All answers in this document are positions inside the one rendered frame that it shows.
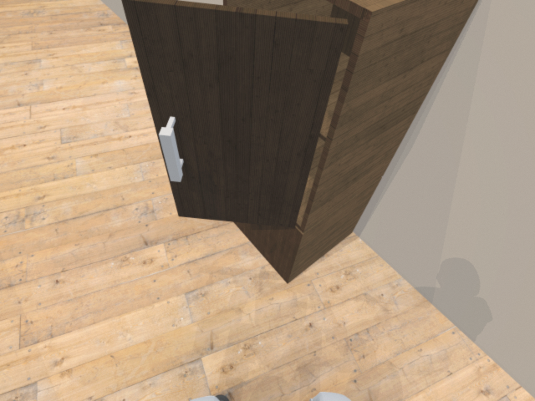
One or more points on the cupboard door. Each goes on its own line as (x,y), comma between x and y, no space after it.
(249,89)

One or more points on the handle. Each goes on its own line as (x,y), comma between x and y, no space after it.
(168,143)

